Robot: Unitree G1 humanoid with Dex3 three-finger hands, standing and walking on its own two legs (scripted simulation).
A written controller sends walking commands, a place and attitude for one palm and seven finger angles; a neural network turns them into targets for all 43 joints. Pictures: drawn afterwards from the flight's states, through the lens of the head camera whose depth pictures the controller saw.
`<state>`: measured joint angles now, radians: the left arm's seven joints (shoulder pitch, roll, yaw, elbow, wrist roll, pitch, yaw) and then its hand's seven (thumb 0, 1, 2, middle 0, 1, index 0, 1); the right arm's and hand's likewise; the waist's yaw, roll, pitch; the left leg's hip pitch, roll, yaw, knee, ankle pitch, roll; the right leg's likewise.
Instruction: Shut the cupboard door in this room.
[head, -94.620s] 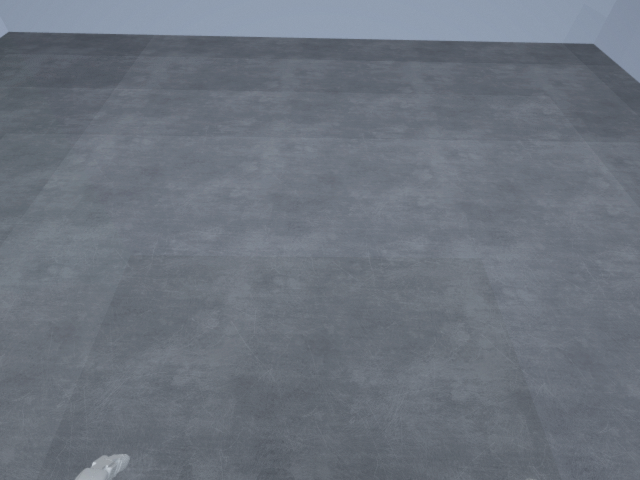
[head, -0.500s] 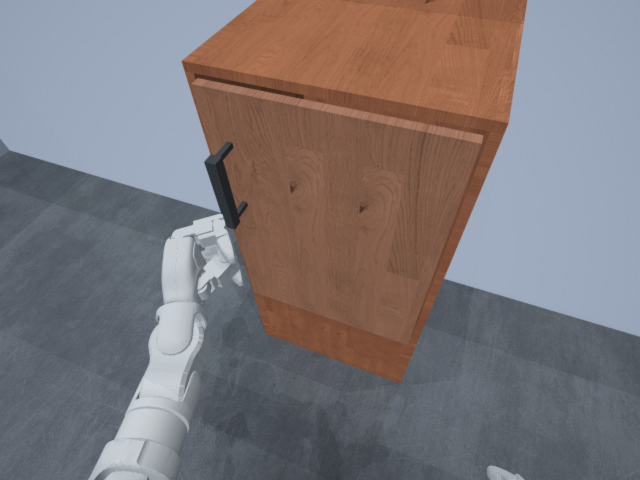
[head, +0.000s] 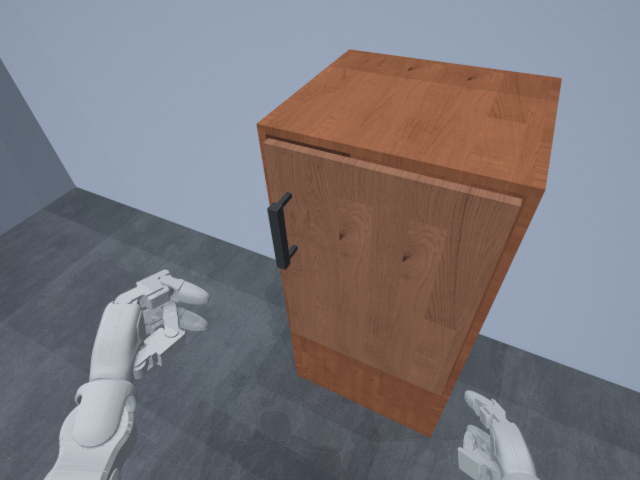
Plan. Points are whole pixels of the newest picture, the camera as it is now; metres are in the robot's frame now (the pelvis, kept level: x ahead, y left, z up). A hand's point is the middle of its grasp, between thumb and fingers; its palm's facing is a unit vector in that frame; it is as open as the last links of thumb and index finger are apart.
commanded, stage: draw the hand back to the body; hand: left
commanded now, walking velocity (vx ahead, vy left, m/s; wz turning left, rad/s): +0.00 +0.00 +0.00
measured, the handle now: (285, 231) +0.56 +0.13 -0.03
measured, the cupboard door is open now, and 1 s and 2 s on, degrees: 0 0 0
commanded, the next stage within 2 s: step back with the hand held close in 0.70 s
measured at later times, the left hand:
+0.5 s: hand (33, 354) +0.18 +0.29 +0.16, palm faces +0.47 -0.79 -0.40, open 7.1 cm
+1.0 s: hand (52, 344) +0.19 +0.27 +0.17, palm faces +0.44 -0.79 -0.44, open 7.4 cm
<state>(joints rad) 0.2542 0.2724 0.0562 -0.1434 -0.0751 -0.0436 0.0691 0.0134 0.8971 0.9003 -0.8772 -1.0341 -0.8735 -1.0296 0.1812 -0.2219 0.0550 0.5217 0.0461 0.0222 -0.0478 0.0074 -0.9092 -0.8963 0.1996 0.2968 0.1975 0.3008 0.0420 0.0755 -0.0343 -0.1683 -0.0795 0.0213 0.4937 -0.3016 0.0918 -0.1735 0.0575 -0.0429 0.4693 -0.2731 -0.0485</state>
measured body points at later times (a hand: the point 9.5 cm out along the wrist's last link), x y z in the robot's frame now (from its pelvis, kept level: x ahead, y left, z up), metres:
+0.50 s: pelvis +0.00 +0.02 +0.00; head -0.02 -0.01 +0.45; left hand +0.15 +0.33 +0.18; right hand +0.18 -0.21 -0.09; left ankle -0.02 +0.06 -0.74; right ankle -0.01 -0.09 -0.74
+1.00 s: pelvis -0.01 +0.01 +0.00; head -0.02 -0.02 +0.45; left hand +0.16 +0.31 +0.19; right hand +0.17 -0.23 -0.09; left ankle -0.02 +0.06 -0.74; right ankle -0.01 -0.09 -0.74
